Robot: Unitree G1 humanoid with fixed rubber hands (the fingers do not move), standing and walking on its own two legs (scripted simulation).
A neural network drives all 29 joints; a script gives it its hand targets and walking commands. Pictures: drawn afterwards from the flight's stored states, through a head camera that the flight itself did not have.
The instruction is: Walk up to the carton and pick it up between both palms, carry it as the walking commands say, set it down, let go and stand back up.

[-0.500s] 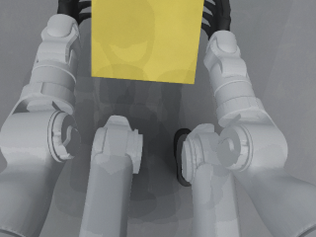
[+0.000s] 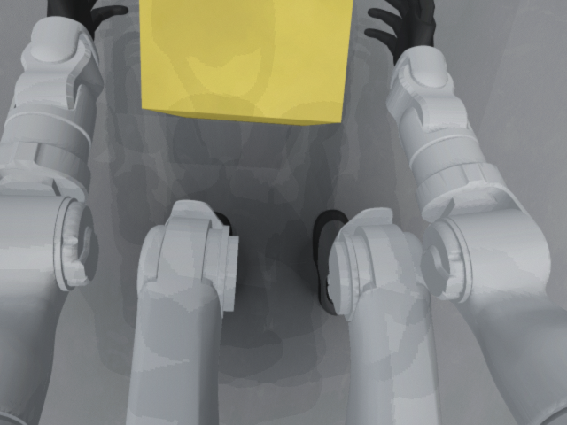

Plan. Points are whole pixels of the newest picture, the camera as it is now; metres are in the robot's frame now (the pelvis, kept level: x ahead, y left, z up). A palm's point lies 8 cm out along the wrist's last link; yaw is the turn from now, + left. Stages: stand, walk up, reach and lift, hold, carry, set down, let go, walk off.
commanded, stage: set down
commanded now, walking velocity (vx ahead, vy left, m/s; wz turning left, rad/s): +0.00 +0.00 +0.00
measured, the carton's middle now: (248, 31) +0.53 +0.06 -0.25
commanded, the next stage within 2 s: let go in 1.40 s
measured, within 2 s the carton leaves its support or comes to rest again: neither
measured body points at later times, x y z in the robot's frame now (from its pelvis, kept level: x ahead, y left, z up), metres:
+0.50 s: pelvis +0.01 +0.00 +0.07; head +0.34 +0.04 +0.38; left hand +0.52 +0.26 -0.06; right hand +0.53 -0.12 -0.06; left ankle +0.11 +0.11 -0.34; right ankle +0.13 -0.12 -0.34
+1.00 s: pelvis +0.03 +0.00 +0.20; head +0.32 +0.04 +0.55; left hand +0.51 +0.26 +0.10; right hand +0.52 -0.13 +0.10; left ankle +0.11 +0.11 -0.34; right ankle +0.13 -0.12 -0.34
